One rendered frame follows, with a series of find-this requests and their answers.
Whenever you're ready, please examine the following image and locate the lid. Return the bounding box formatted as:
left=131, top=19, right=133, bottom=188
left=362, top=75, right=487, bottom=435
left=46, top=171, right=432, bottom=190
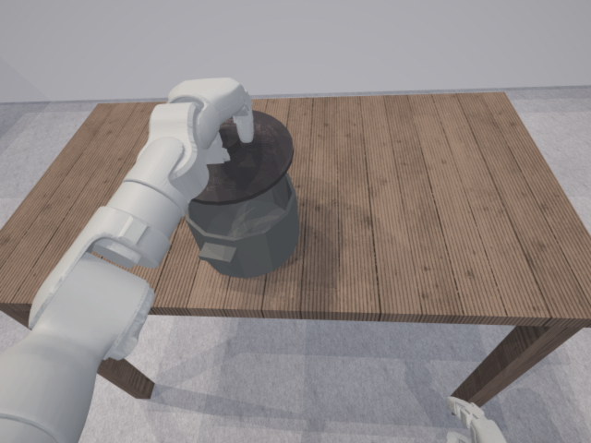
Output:
left=191, top=110, right=294, bottom=206

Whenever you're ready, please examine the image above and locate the right robot hand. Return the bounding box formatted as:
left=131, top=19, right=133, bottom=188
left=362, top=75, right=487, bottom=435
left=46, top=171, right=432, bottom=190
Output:
left=446, top=396, right=507, bottom=443

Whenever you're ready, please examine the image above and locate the robot left upper arm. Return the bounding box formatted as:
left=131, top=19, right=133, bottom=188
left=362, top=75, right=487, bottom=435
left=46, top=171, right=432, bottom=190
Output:
left=0, top=252, right=155, bottom=443

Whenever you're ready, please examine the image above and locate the left robot hand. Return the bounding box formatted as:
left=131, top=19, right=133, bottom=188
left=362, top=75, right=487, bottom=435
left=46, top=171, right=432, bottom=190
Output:
left=168, top=78, right=254, bottom=164

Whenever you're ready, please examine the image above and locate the table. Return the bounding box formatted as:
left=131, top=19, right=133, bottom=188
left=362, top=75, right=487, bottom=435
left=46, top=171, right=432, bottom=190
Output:
left=0, top=92, right=591, bottom=415

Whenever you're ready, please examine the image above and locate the pot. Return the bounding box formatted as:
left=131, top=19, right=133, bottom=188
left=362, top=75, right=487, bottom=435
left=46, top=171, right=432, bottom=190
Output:
left=185, top=173, right=300, bottom=279

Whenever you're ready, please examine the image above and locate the robot left forearm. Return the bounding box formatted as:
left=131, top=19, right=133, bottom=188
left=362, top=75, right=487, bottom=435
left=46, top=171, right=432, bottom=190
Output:
left=29, top=92, right=220, bottom=329

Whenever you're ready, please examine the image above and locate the knob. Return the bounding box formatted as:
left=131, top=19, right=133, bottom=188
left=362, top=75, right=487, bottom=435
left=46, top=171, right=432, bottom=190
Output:
left=219, top=128, right=240, bottom=155

